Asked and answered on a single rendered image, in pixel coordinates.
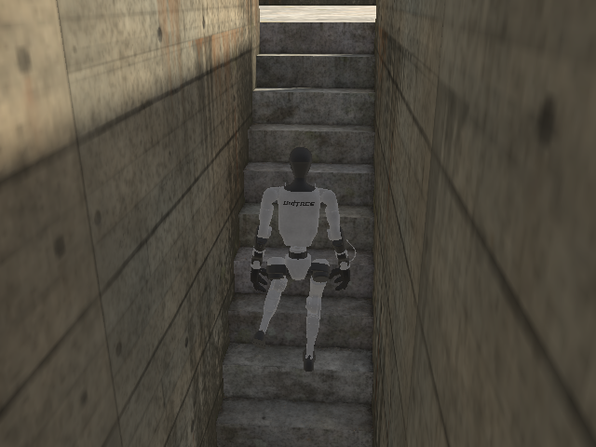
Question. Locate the stairs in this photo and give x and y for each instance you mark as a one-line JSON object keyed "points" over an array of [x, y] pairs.
{"points": [[315, 89]]}

